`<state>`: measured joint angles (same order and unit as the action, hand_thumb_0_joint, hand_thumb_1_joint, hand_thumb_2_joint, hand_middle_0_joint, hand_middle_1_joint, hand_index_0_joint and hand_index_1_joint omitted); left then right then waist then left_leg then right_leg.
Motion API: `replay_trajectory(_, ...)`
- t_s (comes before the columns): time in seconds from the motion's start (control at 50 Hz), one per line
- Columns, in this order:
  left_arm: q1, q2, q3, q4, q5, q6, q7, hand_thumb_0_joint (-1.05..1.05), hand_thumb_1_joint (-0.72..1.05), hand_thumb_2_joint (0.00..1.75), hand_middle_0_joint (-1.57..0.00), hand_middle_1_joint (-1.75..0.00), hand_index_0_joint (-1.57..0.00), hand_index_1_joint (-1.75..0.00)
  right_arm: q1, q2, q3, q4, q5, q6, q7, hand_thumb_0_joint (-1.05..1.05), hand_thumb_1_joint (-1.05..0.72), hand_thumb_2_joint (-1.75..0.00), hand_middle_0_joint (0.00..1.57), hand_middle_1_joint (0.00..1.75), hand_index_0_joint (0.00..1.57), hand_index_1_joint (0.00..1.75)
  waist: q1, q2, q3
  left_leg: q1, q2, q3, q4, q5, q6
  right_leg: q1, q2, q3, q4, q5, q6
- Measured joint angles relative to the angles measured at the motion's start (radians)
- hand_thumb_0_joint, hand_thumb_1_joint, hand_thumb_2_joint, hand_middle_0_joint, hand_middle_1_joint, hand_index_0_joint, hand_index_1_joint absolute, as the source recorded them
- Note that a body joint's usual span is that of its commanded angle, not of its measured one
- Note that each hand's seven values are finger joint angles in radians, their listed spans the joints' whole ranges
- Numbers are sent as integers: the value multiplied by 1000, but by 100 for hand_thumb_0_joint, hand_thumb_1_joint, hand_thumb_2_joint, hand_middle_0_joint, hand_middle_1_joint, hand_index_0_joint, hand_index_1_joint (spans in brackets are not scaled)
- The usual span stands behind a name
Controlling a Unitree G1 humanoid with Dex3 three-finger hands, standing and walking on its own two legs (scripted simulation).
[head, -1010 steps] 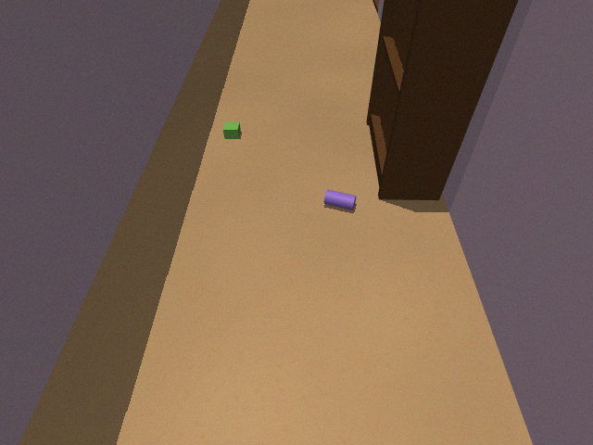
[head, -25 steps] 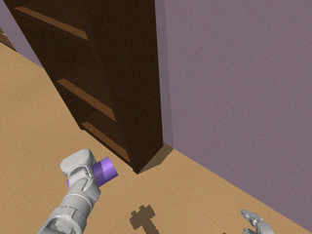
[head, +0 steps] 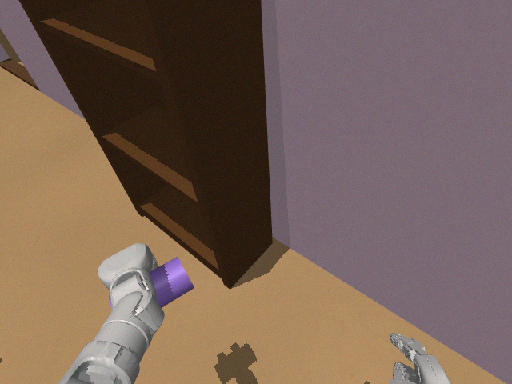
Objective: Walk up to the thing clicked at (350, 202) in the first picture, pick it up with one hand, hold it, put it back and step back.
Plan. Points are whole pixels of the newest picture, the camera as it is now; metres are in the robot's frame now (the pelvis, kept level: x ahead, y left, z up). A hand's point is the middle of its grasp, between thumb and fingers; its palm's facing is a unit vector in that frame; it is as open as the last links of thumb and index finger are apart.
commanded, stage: hold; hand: left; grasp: from above
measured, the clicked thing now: (153, 291) +0.32 +0.23 -0.09
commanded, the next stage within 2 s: crouch in 0.66 s
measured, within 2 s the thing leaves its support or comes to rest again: neither
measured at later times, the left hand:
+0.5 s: hand (141, 284) +0.31 +0.23 -0.04, palm faces -0.35 -0.25 -0.90, open 9.5 cm
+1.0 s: hand (145, 289) +0.31 +0.23 -0.06, palm faces -0.40 -0.23 -0.89, open 9.4 cm
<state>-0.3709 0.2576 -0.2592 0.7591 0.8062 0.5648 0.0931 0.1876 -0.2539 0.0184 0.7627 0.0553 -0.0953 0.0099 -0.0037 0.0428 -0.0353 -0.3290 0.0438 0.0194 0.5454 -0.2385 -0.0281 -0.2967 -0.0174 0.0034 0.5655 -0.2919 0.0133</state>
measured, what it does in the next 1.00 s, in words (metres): stands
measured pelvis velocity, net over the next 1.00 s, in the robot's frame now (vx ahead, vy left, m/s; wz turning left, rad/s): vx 0.01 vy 0.00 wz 0.00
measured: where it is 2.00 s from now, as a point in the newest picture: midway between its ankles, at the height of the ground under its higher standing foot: outside the picture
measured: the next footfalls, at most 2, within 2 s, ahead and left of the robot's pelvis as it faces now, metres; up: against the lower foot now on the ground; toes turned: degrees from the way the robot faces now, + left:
none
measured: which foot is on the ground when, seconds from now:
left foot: down 0.00-1.00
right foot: down 0.00-1.00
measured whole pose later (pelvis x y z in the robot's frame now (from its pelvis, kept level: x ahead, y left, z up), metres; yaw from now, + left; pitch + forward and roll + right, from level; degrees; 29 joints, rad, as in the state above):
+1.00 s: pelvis +0.01 +0.00 +0.00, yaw +0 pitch +2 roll +0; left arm -0.40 0.25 -0.26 0.85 0.82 0.53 0.12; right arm 0.19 -0.25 0.01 0.76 0.05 -0.11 0.02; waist -0.02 0.03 -0.02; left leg -0.34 0.04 0.01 0.55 -0.25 -0.03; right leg -0.30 -0.02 0.00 0.56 -0.29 0.02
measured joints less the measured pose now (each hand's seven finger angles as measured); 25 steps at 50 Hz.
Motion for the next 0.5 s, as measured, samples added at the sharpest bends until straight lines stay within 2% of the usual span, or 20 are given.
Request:
replay_trajectory(0.2,15,3,-6,-25,8,4,-3,0,12,31,-75,-45,-77,-45,-6,3,1,-3,1,-8,-3,2,-89,-90,20,30,20,30,7,0,4,4,-1,1,0,-2,2,6,-1,1,-7,2,2)
replay_trajectory(0.5,-24,-7,-4,19,3,15,7,0,11,33,-74,-48,-76,-48,-4,6,1,11,-1,-14,3,2,-89,-90,20,30,20,30,5,-3,4,1,0,1,0,-7,2,7,0,1,-12,0,3)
